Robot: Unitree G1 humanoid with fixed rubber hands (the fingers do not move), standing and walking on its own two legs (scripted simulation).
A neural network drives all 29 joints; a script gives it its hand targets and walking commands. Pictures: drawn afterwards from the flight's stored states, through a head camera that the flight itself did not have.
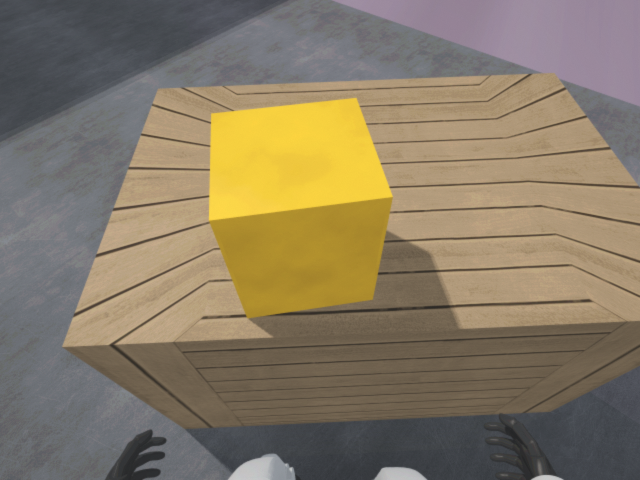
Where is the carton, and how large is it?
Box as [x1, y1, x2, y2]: [209, 98, 392, 317]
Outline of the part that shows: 356,98 211,114 209,221 247,317 372,299 392,196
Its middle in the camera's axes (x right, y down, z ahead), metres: -0.03 -0.04 +0.59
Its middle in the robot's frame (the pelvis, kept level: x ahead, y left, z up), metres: +0.48 +0.04 +0.02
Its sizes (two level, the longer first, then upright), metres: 0.210 0.200 0.250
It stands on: a pedestal, 0.64 m high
